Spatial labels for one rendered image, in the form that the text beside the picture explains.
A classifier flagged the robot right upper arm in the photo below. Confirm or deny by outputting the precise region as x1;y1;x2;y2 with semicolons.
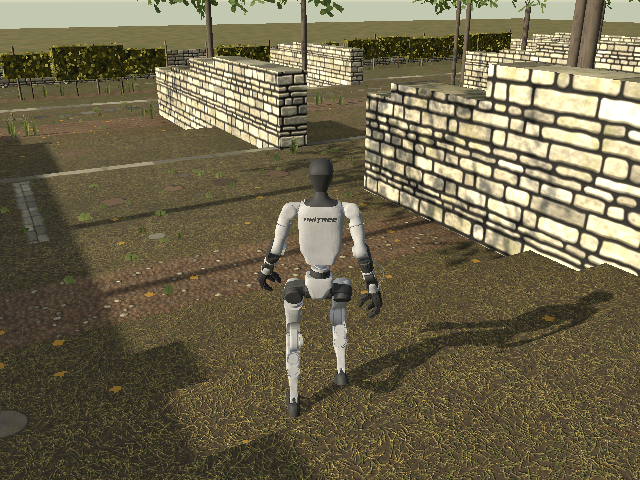
342;202;368;259

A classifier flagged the robot left hand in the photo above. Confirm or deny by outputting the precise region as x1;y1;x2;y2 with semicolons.
258;271;281;291

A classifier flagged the robot right forearm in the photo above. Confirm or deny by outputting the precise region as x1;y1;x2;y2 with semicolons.
358;243;380;294

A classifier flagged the robot left forearm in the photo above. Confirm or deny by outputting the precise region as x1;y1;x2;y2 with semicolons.
261;240;281;275

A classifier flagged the robot left upper arm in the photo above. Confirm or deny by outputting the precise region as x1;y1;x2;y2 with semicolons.
270;202;300;256

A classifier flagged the robot right shin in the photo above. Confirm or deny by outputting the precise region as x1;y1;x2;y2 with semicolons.
332;308;347;374

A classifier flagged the robot right hand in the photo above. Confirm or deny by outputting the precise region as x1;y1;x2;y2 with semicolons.
359;290;383;318

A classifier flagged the robot torso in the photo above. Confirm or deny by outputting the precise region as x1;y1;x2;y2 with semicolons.
297;197;344;300

